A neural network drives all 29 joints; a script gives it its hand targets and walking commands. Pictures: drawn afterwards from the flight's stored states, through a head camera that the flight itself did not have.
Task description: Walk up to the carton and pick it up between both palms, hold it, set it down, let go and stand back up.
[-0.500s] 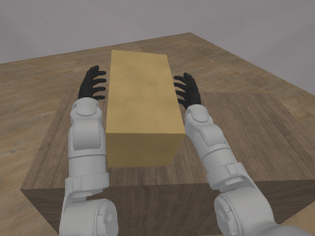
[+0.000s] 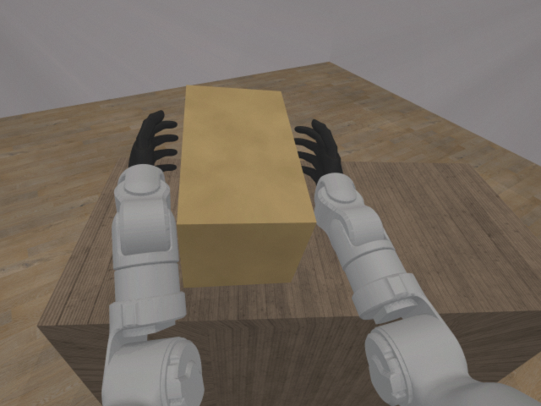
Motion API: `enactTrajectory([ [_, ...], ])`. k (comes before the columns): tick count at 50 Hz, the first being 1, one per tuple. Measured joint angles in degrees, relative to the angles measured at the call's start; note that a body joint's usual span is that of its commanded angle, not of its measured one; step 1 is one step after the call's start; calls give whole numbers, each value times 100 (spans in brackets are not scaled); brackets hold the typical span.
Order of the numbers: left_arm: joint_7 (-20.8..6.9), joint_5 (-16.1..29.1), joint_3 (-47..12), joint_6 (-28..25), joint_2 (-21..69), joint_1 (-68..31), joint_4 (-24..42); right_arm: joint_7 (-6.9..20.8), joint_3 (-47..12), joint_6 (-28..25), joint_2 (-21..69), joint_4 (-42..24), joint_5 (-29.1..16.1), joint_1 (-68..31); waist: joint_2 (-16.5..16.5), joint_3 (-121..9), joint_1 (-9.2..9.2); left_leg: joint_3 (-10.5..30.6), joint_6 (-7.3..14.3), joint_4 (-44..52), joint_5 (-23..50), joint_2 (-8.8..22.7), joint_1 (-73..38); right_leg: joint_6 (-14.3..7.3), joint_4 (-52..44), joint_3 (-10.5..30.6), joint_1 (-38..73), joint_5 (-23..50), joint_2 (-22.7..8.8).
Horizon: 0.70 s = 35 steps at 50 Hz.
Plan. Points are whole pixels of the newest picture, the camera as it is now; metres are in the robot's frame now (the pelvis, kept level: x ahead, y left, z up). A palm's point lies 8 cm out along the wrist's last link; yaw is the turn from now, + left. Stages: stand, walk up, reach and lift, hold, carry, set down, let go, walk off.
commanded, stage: hold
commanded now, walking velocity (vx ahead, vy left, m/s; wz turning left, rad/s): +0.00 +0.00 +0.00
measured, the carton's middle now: (236, 180) +0.41 +0.02 +0.15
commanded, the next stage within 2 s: none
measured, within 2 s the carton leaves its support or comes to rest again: neither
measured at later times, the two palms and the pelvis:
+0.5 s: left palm (146, 171) +0.36 +0.14 +0.21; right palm (325, 176) +0.37 -0.11 +0.19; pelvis +0.00 +0.00 +0.00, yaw +0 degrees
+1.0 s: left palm (148, 173) +0.36 +0.14 +0.21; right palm (327, 176) +0.36 -0.11 +0.19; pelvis +0.00 +0.00 +0.00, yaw +0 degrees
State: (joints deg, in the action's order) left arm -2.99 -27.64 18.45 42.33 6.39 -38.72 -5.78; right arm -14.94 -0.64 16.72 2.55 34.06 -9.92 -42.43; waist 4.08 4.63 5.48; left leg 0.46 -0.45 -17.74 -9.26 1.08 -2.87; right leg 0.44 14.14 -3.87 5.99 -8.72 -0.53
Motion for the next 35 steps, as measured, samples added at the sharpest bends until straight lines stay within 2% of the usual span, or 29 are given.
enactTrajectory([
  [35, -33, -46, -53, 46, 38, 120, 203, -51, -121, -113, -19, -146, -52, 126, 28, 128, 23, -5, 3, -1, -25, -7, -67, 8, -26, 1, 80, -10, -7],
])
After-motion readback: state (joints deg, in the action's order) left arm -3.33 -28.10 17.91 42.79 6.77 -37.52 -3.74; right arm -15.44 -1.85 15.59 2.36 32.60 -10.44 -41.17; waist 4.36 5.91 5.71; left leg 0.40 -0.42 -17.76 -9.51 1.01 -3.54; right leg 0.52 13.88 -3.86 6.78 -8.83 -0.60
